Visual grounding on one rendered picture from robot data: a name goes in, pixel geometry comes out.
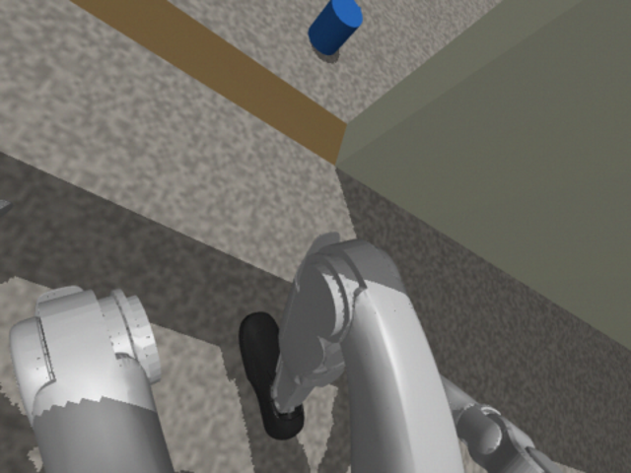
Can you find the right robot hand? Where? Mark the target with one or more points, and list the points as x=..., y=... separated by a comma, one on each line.
x=459, y=401

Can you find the right robot foot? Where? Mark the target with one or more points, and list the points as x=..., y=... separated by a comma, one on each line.
x=258, y=338

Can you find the right robot arm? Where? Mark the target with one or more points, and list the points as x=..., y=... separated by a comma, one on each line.
x=497, y=445

